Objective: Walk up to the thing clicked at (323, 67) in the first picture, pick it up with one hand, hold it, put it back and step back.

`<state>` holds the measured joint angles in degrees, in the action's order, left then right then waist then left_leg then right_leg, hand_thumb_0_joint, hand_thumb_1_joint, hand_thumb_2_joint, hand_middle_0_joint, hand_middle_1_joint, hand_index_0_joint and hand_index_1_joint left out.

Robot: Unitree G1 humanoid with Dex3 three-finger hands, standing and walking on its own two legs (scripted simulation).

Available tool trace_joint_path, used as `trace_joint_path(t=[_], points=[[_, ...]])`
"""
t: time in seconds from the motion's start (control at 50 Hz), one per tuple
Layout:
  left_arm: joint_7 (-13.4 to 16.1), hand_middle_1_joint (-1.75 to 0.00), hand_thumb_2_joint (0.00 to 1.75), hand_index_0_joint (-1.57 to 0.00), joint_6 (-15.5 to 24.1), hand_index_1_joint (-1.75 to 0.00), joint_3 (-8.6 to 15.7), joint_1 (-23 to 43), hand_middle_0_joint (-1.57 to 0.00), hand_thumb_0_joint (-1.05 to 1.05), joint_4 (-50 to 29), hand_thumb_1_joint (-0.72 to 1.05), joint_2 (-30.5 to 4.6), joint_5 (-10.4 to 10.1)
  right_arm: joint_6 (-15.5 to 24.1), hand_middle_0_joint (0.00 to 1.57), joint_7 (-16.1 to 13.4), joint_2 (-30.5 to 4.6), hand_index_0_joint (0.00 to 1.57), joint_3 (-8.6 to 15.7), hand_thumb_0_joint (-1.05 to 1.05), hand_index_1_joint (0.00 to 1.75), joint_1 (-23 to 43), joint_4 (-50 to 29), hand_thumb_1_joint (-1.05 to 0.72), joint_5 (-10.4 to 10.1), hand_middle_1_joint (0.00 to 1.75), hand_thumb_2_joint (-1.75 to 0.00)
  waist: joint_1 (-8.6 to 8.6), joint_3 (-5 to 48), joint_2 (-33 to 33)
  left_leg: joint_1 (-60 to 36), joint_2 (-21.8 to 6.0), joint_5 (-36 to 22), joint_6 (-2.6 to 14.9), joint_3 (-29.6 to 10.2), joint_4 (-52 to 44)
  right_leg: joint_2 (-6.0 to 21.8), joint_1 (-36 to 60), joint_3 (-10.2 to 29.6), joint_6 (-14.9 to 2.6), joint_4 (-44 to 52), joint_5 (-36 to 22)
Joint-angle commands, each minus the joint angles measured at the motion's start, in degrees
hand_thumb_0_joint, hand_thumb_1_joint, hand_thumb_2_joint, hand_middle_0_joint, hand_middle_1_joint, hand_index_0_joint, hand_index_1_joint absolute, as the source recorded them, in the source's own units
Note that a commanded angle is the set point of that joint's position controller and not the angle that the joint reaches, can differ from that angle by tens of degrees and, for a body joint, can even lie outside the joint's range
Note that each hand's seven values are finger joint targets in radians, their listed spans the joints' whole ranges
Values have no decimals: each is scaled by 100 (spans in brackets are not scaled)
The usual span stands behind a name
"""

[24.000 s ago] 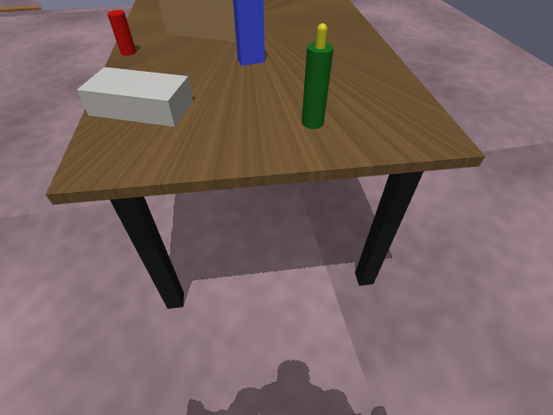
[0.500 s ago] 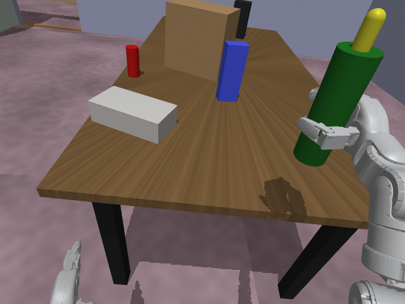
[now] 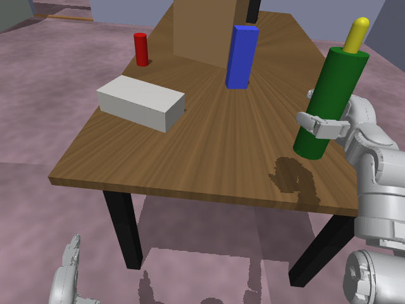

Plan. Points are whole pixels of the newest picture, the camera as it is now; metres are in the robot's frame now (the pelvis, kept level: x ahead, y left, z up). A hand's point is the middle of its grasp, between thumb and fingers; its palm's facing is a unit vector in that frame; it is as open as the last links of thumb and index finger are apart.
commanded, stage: crouch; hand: right
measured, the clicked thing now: (330, 95) +0.41 -0.18 +0.27
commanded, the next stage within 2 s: lower in 1.02 s
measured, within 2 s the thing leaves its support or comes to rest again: neither
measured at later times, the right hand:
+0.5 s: hand (309, 120) +0.45 -0.19 +0.19, palm faces +0.19 +0.98 -0.02, open 8.3 cm
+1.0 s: hand (295, 128) +0.50 -0.19 +0.13, palm faces +0.20 +0.98 -0.02, open 8.3 cm
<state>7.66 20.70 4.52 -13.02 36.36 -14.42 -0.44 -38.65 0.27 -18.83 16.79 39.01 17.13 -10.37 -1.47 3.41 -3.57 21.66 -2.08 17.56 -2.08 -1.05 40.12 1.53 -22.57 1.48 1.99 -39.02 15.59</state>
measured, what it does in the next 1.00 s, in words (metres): stands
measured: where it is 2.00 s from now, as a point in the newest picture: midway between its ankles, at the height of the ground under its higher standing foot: outside the picture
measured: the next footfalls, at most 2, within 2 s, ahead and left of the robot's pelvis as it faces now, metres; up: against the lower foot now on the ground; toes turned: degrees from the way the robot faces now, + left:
none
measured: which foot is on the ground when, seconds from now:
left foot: down 0.00-1.00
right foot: down 0.00-1.00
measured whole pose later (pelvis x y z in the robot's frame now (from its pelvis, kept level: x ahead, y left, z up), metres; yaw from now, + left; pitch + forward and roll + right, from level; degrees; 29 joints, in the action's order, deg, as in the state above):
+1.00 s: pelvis +0.03 +0.00 -0.01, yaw +2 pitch +7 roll +0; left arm 6.3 12.0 1.5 -16.4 24.0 -12.9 0.5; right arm -6.2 -1.1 -20.8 21.2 39.1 37.4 -5.2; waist -6.0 2.6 -0.6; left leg 30.4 -0.2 20.0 -1.8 -2.5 43.3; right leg 3.4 -31.2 0.2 2.2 -43.8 19.7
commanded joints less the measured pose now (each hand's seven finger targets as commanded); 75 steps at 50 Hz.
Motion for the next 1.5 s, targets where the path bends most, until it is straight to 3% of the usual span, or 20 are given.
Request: trace_joint_path(t=[0.0,0.04,0.1,0.2,0.24,0.28,0.42,0.56,0.6,0.64,0.78,0.8,0.86,1.06,1.08,1.16,1.2,1.28,1.36,1.48], points=[[9,-6,4,-6,474,-5,113,639,-6,0,-1194,-53,-603,9,1518,131,-63,-1661,134,447,0,143,4213,-1880,-31,-4,143,-131,-63,1956,56,177,214,-90,66,333,-683,-116,909,-135,-209,543,301],[62,-6,4,-6,494,-5,218,582,-6,0,-1263,-53,-731,54,1834,131,-158,-2125,135,740,0,143,4338,-2230,-31,28,143,-131,65,2556,24,-105,220,-457,90,273,-550,-140,1073,-144,-206,399,-94],[156,-6,5,-6,402,-5,59,586,-5,0,-1317,-53,-672,77,2153,133,-189,-2019,137,504,0,145,4231,-2381,-31,-5,145,-132,129,2865,-249,-95,231,-796,133,239,-452,-132,1201,-122,-185,253,-490],[324,-5,4,-6,265,-5,-214,945,-5,0,-1476,-53,-532,121,2559,136,-329,-2315,140,642,0,148,4275,-2874,-33,-43,148,-134,210,3069,-569,-115,258,-714,187,229,-431,-90,1188,-88,-161,227,-425],[403,-5,4,-6,188,-5,-296,859,-5,0,-1750,-53,-455,132,2640,135,-361,-2001,139,468,0,146,3952,-2873,-33,-88,146,-133,81,3015,-315,-139,274,-726,156,236,-453,-67,1235,-85,-181,215,-381],[489,-5,4,-6,112,-5,83,625,-5,0,-1968,-53,-933,150,2652,135,-371,-2084,138,622,0,146,3499,-2353,-32,-108,146,-134,-96,3033,7,-228,291,-972,107,277,-442,-54,1268,-88,-210,180,-554],[379,-5,3,-6,-145,-5,-6,-218,-6,0,-1212,-53,-421,78,2752,128,-242,-1670,131,467,0,139,3481,-1198,-32,-33,139,-128,-368,1538,-229,521,243,-889,66,303,-497,-55,784,-175,-213,277,-396],[107,-5,3,-6,-84,-5,402,-214,-6,0,-1767,-53,-818,65,2952,125,22,-1329,127,113,0,135,4022,-296,-36,207,135,-126,-523,2400,118,512,268,-1962,40,316,-226,-6,1421,-83,-178,-113,-2096],[8,-5,3,-7,-110,-5,79,12,-6,0,-1581,-53,-424,46,3172,127,109,-1407,129,132,0,137,4414,-261,-39,193,137,-128,-388,2432,-44,479,257,-1858,65,292,-201,-16,1241,-87,-163,-130,-2004],[-2,-5,3,-6,-42,-5,292,604,-6,0,-2302,-53,-840,43,3352,131,162,-1707,133,376,0,141,4526,-98,-42,192,141,-131,-357,3022,212,265,265,-1955,63,276,-171,-26,1298,-69,-176,-206,-2055],[-138,-5,3,-6,-355,-4,119,-161,-5,0,-2080,-52,-733,125,3877,143,-60,-2874,145,1107,0,151,4605,-628,-50,316,151,-139,-42,3665,-410,-237,288,-2205,143,212,-66,-104,1261,-203,-135,-273,-2264],[-166,-5,3,-6,-420,-4,-124,-183,-5,0,-2069,-52,-500,129,3952,142,-114,-2831,144,1098,0,151,4415,-667,-49,341,151,-139,3,3502,-392,-329,285,-2224,157,193,-53,-121,1062,-225,-147,-258,-2171],[-119,-5,4,-6,-478,-5,50,52,-5,0,-2310,-53,-634,82,4149,139,-209,-2787,141,1190,0,147,4231,-683,-47,270,147,-135,-157,3387,-124,-441,282,-2256,132,164,-70,-123,809,-253,-213,-203,-1789],[-70,-4,3,-6,-648,-4,12,-44,-6,0,-2085,-53,-567,95,4367,135,-76,-2149,138,472,0,145,4936,-42,-38,391,145,-134,-650,3121,-484,416,294,-1705,135,143,-260,-35,1073,-227,-229,-147,-1155],[-34,-4,3,-6,-632,-4,247,1,-6,0,-2136,-53,-852,95,4314,134,-33,-2023,137,421,0,145,4709,575,-38,379,145,-133,-792,2945,-211,530,344,-1628,114,207,-259,-4,1008,-176,-235,-133,-1096],[-134,-4,4,-5,-661,-5,8,-236,-6,0,-1857,-55,-593,70,4430,129,96,-1898,133,370,0,140,4699,1379,-36,385,140,-129,-753,2526,-191,736,328,-1473,111,244,-283,-17,762,-166,-221,-101,-1016],[-156,-4,3,-6,-656,-4,195,-163,-6,0,-1825,-54,-755,60,4516,129,170,-2004,132,508,0,139,4289,2159,-35,400,139,-128,-790,2233,68,825,308,-1348,83,198,-291,-49,329,-187,-264,-111,-700],[-247,-5,0,-8,-677,-3,110,-196,-6,0,-2125,-48,-715,118,4933,123,132,-2507,125,790,0,120,5245,1530,-20,464,120,-105,-696,2792,-403,721,307,-1273,129,178,-198,-79,473,-221,-227,-128,-670],[-282,-5,0,-8,-684,-3,95,-167,-6,0,-2593,-48,-758,140,5184,120,-25,-3101,121,1065,0,111,5715,490,-16,495,111,-92,-476,4037,-835,297,365,-1764,169,232,-1,-54,1239,-170,-135,-303,-1630],[-243,-4,5,-5,-762,-5,15,444,-5,0,-2532,-54,-732,172,5219,124,-265,-2764,125,940,0,123,5330,744,-36,525,123,-109,-452,3723,-879,421,433,-1501,213,226,-66,32,921,-111,-83,-280,-1708]])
